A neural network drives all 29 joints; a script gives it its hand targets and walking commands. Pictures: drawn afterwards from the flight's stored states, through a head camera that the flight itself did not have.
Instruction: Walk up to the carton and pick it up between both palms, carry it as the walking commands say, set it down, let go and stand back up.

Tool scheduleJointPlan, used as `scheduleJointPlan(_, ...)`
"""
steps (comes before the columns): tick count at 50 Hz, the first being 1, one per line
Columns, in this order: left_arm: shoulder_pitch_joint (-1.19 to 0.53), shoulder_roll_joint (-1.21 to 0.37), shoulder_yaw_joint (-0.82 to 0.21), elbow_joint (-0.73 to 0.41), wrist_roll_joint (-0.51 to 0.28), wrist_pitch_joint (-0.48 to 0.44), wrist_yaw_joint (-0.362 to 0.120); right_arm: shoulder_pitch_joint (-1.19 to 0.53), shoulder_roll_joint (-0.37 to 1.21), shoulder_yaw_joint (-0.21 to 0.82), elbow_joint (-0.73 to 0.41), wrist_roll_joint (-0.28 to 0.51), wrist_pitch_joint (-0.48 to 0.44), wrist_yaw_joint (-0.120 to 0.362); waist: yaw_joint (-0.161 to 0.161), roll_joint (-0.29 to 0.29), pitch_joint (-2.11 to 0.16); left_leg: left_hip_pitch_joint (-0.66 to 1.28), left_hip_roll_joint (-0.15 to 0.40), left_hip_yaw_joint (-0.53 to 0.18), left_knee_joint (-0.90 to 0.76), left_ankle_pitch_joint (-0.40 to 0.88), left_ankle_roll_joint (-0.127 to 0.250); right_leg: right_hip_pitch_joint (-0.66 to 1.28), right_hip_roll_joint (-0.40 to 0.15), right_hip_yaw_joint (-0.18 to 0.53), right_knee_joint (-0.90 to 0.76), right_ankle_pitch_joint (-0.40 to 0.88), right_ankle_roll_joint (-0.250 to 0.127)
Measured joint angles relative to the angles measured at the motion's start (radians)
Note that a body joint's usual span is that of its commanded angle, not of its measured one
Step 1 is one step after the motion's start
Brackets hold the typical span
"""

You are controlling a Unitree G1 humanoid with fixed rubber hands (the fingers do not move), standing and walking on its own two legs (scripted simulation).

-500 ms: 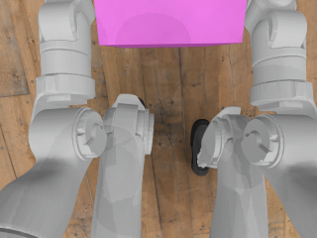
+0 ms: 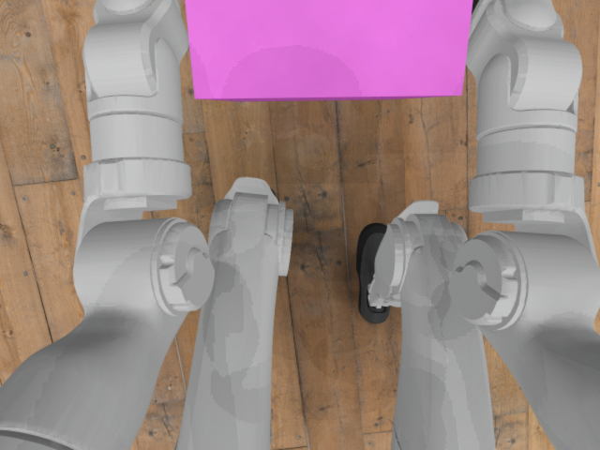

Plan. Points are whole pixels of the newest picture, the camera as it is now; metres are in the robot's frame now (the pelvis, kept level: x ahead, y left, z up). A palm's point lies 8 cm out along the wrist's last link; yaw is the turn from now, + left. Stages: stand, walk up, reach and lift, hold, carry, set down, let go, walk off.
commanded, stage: reach and lift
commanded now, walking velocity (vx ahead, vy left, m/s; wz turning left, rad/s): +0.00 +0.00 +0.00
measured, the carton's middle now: out of the picture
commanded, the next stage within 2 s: none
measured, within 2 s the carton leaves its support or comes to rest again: neither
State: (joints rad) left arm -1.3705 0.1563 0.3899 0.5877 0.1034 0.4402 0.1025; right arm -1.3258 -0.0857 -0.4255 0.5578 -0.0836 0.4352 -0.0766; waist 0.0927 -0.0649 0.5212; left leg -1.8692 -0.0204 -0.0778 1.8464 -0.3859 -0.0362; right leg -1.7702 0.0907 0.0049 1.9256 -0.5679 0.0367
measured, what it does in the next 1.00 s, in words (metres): rises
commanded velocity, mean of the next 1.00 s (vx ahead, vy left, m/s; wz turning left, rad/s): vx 0.00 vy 0.00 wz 0.00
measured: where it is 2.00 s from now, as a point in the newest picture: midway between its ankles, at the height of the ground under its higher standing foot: (314, 272)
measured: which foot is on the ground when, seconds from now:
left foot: down 0.00-1.00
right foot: down 0.00-1.00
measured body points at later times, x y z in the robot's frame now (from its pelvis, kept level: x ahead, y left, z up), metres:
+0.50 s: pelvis +0.00 +0.00 +0.05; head +0.32 +0.06 +0.35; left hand +0.53 +0.21 -0.03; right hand +0.55 -0.09 -0.03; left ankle +0.18 +0.13 -0.43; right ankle +0.13 -0.12 -0.43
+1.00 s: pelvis +0.04 +0.00 +0.11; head +0.26 +0.05 +0.49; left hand +0.50 +0.21 +0.06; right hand +0.52 -0.09 +0.06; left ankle +0.18 +0.13 -0.43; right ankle +0.13 -0.12 -0.43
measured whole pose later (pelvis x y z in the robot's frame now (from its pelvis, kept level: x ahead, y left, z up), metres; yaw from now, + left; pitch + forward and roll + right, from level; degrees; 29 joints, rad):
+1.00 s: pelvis +0.04 +0.00 +0.11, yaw +1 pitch +29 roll -2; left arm -0.97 -0.01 0.43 0.61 0.20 0.44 0.10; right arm -0.94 0.02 -0.44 0.65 -0.15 0.41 -0.03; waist 0.06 -0.05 0.02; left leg -1.62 -0.03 -0.07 1.49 -0.37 -0.03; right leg -1.52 0.08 0.03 1.55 -0.53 0.03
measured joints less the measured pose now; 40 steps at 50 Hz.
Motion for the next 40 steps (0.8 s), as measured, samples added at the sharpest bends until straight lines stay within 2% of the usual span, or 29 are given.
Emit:
scheduleJointPlan(30,0.127,-0.064,-0.004,-0.082,0.005,0.010,0.014,0.124,0.024,0.007,-0.059,-0.002,0.005,0.027,-0.015,0.015,0.000,0.274,-0.008,0.001,-0.198,0.011,0.004,0.269,-0.005,0.014,-0.209,0.028,-0.002)
scheduleJointPlan(40,0.217,-0.097,-0.001,-0.075,0.017,0.000,0.014,0.204,0.048,0.007,-0.038,-0.014,-0.006,0.036,-0.022,0.017,-0.097,0.321,-0.011,0.000,-0.265,0.015,0.005,0.315,-0.008,0.017,-0.279,0.035,-0.004)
